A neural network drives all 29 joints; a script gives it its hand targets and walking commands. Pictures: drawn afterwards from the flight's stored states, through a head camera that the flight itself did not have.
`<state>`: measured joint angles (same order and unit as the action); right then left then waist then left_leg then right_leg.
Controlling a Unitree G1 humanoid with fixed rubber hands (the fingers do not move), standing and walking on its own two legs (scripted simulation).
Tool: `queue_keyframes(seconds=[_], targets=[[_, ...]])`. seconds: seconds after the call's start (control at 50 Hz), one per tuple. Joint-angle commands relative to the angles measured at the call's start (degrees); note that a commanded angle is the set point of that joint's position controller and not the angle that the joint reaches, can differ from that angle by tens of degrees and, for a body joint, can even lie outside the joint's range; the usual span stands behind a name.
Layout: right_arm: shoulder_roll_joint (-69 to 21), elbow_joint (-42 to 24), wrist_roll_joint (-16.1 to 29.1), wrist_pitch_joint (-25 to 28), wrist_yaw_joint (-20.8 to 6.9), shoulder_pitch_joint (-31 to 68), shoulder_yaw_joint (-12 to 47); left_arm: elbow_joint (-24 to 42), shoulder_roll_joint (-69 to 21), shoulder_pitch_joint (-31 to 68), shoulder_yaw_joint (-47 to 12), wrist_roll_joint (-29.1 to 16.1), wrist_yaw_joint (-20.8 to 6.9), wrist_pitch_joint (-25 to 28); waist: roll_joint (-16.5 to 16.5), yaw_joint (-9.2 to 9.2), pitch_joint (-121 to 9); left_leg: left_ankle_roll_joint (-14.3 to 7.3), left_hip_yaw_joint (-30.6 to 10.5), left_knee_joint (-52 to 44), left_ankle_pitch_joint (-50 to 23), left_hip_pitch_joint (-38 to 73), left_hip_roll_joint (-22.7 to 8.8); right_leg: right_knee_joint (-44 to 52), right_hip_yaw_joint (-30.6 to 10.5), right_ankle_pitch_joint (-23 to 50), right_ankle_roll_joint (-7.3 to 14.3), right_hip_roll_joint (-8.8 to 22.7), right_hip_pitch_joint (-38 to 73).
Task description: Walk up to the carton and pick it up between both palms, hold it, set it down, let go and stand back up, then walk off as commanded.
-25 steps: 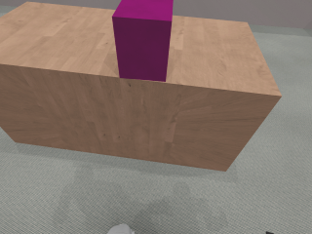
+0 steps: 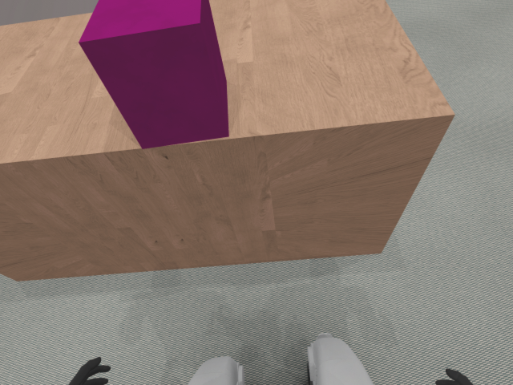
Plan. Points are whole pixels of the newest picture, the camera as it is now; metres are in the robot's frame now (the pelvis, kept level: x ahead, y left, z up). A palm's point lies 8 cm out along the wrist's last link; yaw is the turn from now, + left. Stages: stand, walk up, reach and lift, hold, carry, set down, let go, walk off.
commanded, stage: walk up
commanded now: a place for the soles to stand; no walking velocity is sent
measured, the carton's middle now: (170, 66) +0.70 +0.16 +0.11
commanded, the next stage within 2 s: none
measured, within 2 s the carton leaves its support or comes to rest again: neither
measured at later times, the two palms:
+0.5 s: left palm out of the picture +0.09 +0.33 -0.10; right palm out of the picture +0.08 -0.29 -0.10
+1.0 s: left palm out of the picture +0.03 +0.39 -0.07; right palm (467, 374) +0.12 -0.28 -0.07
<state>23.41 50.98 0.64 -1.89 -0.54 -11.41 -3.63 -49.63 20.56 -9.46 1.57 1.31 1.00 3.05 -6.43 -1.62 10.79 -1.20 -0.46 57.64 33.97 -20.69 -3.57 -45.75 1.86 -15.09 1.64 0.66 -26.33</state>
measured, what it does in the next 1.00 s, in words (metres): steps on the spot: left foot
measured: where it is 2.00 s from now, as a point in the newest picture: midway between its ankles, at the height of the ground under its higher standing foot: (235, 335)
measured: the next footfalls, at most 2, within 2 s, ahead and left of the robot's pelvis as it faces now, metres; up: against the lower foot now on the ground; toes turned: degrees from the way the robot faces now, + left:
left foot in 0.12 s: +0.03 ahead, +0.15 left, +0.00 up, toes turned +2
right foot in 1.36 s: +0.31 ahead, -0.04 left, +0.00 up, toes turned -5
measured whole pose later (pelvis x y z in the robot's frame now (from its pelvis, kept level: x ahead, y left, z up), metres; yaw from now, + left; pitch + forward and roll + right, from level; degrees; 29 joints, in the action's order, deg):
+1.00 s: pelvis +0.04 +0.05 +0.03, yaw +6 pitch -4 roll -1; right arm 24.1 60.6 -1.7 0.9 -4.5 -13.0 -6.4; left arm -60.4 24.5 -13.6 5.3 2.0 -1.4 1.8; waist -0.5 1.3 2.3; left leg -2.0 3.2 34.9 18.2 -13.0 -1.2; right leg -33.3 4.1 -15.8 -1.0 5.7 -15.7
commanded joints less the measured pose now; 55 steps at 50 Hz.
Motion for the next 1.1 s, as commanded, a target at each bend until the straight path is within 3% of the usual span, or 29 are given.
queue_keyframes(seconds=[0.0, 0.08, 0.1, 0.12, 0.14, 0.16, 0.18, 0.2, 0.24, 0.28, 0.36, 0.46, 0.52, 0.56, 0.58, 0.68, 0.7, 0.72, 0.74, 0.78, 0.86, 0.9, 0.92, 0.94, 0.96, 0.98, 1.0, 1.02, 1.08], targets=[[12.07, 2.09, -0.74, 0.96, 0.68, -8.37, -2.91, 3.94, 18.35, 2.35, 5.63, 0.12, 1.06, 0.13, 20.60, 1.21, -13.65, -0.80, -0.07, -2.15, -4.10, -0.52, -0.01, 21.55, -21.10, -13.18, 10.48, 14.90, 6.17], [11.76, 4.69, -0.85, 2.56, 0.90, -9.25, -2.67, 4.30, 17.92, 5.45, 5.02, -0.67, 0.92, -0.49, 19.56, -1.65, -17.15, -1.83, 0.21, -17.84, -10.67, 7.26, 0.81, 13.24, -16.07, -0.36, 9.08, 14.33, 5.24], [12.28, 5.18, -1.24, 3.14, 0.83, -8.63, -3.27, 3.73, 16.25, 5.84, 4.08, -1.53, 1.11, -1.20, 13.22, -2.01, -15.66, -2.55, -2.54, -26.04, -10.99, 10.12, 0.66, 8.83, -13.25, -2.14, 6.51, 11.68, 0.89], [16.49, 4.20, -2.50, 3.87, 1.13, -5.55, -3.58, 3.94, 13.06, 4.78, 3.36, -1.81, 0.87, -1.26, 1.89, -1.01, -15.68, -6.37, -21.41, -32.21, -11.48, 9.81, -9.32, -2.40, -6.45, -6.07, 1.94, 5.07, -5.44], [19.25, 4.20, -2.06, 4.10, 1.16, 0.03, -3.31, 3.71, 12.04, 8.90, 2.97, -2.32, 1.21, -1.19, -2.92, -0.59, -10.35, -10.67, -29.08, -34.79, -11.28, 0.10, -13.25, -4.76, -2.21, -10.55, 0.16, 0.49, -3.04], [19.36, 2.89, -1.98, 3.94, 0.96, 5.15, -2.94, 2.10, 14.38, 6.10, 3.84, -2.07, 1.12, -1.09, -4.12, 1.35, -8.55, -12.21, -28.71, -34.07, -9.20, -7.26, -14.67, -6.30, -4.16, -13.58, 0.28, 1.75, 3.23], [16.48, 1.93, -2.06, 3.72, 1.08, 9.26, -2.13, -0.40, 14.52, 3.58, 3.90, -2.03, 0.52, -0.56, -0.74, 4.57, -7.79, -10.84, -21.35, -30.74, -13.74, -12.14, -11.97, -1.90, -4.84, -9.77, 0.38, 2.62, 13.06], [13.06, 2.97, -1.82, 3.67, 0.91, 7.64, -1.78, -0.88, 14.53, 2.76, 3.99, -1.68, 0.37, 0.21, 2.61, 4.57, -8.72, -6.32, -12.11, -26.33, -20.71, -9.70, -7.20, 6.44, -4.72, -3.81, 2.30, 3.16, 14.31], [10.36, 3.28, -1.39, 3.85, 1.04, 4.38, -1.10, -2.31, 17.32, 2.31, 4.80, -1.44, 0.41, 0.99, 4.49, 2.67, -15.29, -1.98, -5.23, -17.58, -27.74, -3.47, -0.39, 10.52, -14.06, 11.88, 5.85, 10.19, 14.61], [10.20, 4.97, -1.36, 4.14, 1.06, 0.46, -0.45, -3.37, 16.79, 3.28, 4.45, -1.16, 0.72, 0.84, 2.59, 0.33, -14.88, -2.50, -5.42, -16.70, -25.30, 2.43, -0.68, 11.61, -15.50, 12.07, 7.47, 11.18, 10.90], [12.68, 5.77, -1.27, 3.89, 0.73, 4.87, -0.88, -4.53, 13.84, 8.15, 3.78, -1.29, -0.18, -0.27, 0.10, 1.46, -7.95, -5.40, -12.88, -29.43, -9.76, -2.86, -5.69, 10.60, -6.05, -5.09, 1.81, 3.94, 7.29], [11.38, 6.97, -1.67, 3.70, 0.72, 6.06, -0.41, -7.22, 15.22, 8.76, 3.83, -0.57, -1.30, -0.61, 2.92, 1.90, -7.61, -3.39, -10.64, -33.77, 0.97, -5.30, -2.99, 17.37, -10.22, -14.94, 2.19, 5.86, 10.67], [11.93, 7.67, -1.59, 3.69, 0.64, 7.63, -0.68, -9.85, 13.60, 7.32, 2.51, -0.86, -1.24, -0.62, 0.51, 2.18, -7.39, -2.99, -9.52, -34.22, -3.64, -1.26, -3.50, 18.79, -6.83, -6.95, 1.14, 5.10, 10.47], [11.62, 8.47, -1.35, 3.72, 0.55, 7.78, -0.43, -10.25, 13.69, 8.59, 2.46, -0.84, -1.03, -0.19, 2.34, 1.09, -7.57, -3.05, -8.72, -32.39, -10.12, 1.25, -3.20, 21.10, -8.99, -4.27, 1.41, 6.41, 9.28], [10.32, 8.91, -1.53, 3.53, 0.59, 5.71, -0.09, -9.87, 14.39, 9.99, 2.67, -0.60, -1.04, 0.01, 7.51, 0.64, -6.37, -2.80, -8.45, -32.92, -8.29, 0.87, -2.66, 23.59, -9.35, -9.66, 1.63, 7.37, 8.62], [10.01, 9.60, -1.23, 3.57, 0.13, 7.23, -0.38, -11.06, 13.96, 9.06, 2.42, -0.54, -1.00, 0.10, 7.03, 1.28, -10.70, -2.58, -6.59, -33.93, -12.75, 5.39, -1.82, 24.78, -8.91, -4.59, 1.12, 7.96, 12.44], [13.46, 7.01, -2.38, 3.91, -1.32, 3.14, -3.11, -10.97, 19.46, -1.04, 4.85, 0.55, -1.50, 1.19, 11.08, 3.00, -16.67, -4.02, -5.03, -26.12, 5.42, -0.44, 1.18, 26.10, -13.45, -23.39, 5.24, 9.91, 21.47], [13.21, 7.18, -3.06, 3.39, -1.84, 2.64, -2.96, -11.77, 22.41, -3.88, 6.31, 1.00, -1.64, 0.81, 17.83, 4.31, -14.56, -3.33, -0.65, -21.17, 9.91, -7.52, 3.44, 31.57, -19.73, -34.78, 6.56, 13.58, 24.32], [12.73, 7.22, -3.17, 3.16, -2.19, 2.47, -3.06, -11.51, 23.20, -4.47, 7.12, 0.83, -1.58, 1.00, 19.84, 3.81, -11.36, -2.40, 2.56, -10.88, 3.87, -9.36, 3.05, 37.35, -27.25, -38.34, 8.73, 20.00, 21.86], [11.52, 6.15, -3.26, 3.29, -2.77, 5.40, -3.38, -9.27, 22.75, -1.66, 7.31, 0.85, -1.08, 1.05, 16.38, 4.22, -8.68, -1.91, -0.26, -11.80, -0.37, -13.27, 0.20, 36.53, -27.19, -30.29, 12.16, 22.88, 23.41], [11.01, 4.84, -2.56, 4.06, -3.54, 0.44, -4.45, -6.77, 19.70, -2.59, 6.66, 0.33, -1.41, 0.90, 15.53, 2.74, -10.46, -1.86, 0.07, -21.35, -5.74, -3.33, -0.10, 34.30, -17.79, -20.62, 9.53, 18.87, 19.02], [10.50, 6.72, -1.88, 3.98, -3.87, -5.74, -4.75, -4.57, 19.07, 5.04, 6.29, 0.40, -2.06, 0.09, 18.22, -2.84, -9.71, -2.66, 4.33, -31.19, -10.86, 14.12, 1.88, 31.57, -8.27, -21.19, 6.29, 13.26, 3.21], [10.61, 9.76, -1.93, 3.81, -3.92, -14.97, -5.93, -3.29, 16.65, 8.39, 5.88, 1.16, -2.06, -0.57, 10.78, -8.29, -11.67, -2.42, 4.91, -34.17, -13.05, 29.58, 2.35, 18.62, -0.36, -20.92, 1.92, 7.43, -9.12], [15.39, 9.54, -2.84, 4.03, -2.41, -19.37, -7.34, -1.43, 10.02, 7.19, 4.23, 0.50, -2.19, -0.65, -9.41, -10.09, -10.48, -3.68, -13.88, -44.38, 2.31, 32.10, -5.95, -6.56, 8.59, -18.35, -0.02, -2.41, -19.79], [18.76, 6.16, -3.71, 4.19, -1.25, -9.36, -7.01, 0.97, 8.52, 12.20, 4.14, -0.62, -1.49, -1.16, -8.56, -8.34, -2.33, -6.02, -35.05, -52.52, 13.59, 15.07, -17.10, -15.16, -4.26, -14.07, -2.50, -4.84, -25.04], [18.74, 4.53, -2.61, 4.70, -0.84, -2.82, -6.81, 0.87, 12.47, 10.25, 4.64, -0.62, -1.48, -1.02, 0.05, -3.97, 4.39, -8.85, -34.83, -53.31, 17.04, 4.58, -18.42, -15.38, -12.12, -8.60, -0.95, -1.67, -18.78], [18.91, 4.12, -2.70, 4.81, -0.95, -1.27, -6.72, -1.60, 14.08, 3.98, 4.33, -1.39, -2.12, -0.67, 0.41, -2.07, 0.60, -9.60, -30.13, -54.73, 19.60, 6.63, -17.05, -15.00, -11.29, -9.75, -0.19, -1.48, -13.85], [16.05, 3.49, -2.87, 4.92, -0.95, -0.61, -5.98, -4.44, 15.53, -1.13, 4.74, -1.15, -2.18, -0.23, 0.14, -0.09, 0.36, -6.48, -23.90, -52.38, 12.87, 11.31, -14.20, -14.11, -9.77, -8.00, -0.99, 0.24, -13.61], [14.77, 1.62, -2.93, 5.50, -0.71, -1.32, -5.45, -6.28, 14.52, -3.63, 4.75, -0.98, -2.23, 0.35, 0.02, -0.12, -0.73, -8.21, -13.62, -48.28, -1.57, 16.92, -11.55, -6.80, -7.58, -3.29, -2.10, 2.44, -12.74]])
